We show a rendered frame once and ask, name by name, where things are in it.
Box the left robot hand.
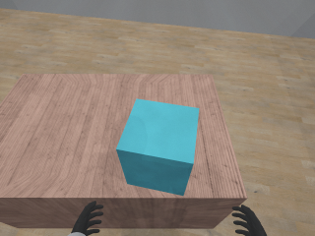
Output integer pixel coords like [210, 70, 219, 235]
[71, 201, 103, 236]

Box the right robot hand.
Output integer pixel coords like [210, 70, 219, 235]
[231, 205, 267, 236]

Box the pedestal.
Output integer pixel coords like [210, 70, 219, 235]
[0, 74, 248, 229]

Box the carton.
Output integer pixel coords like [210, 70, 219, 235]
[116, 98, 200, 196]

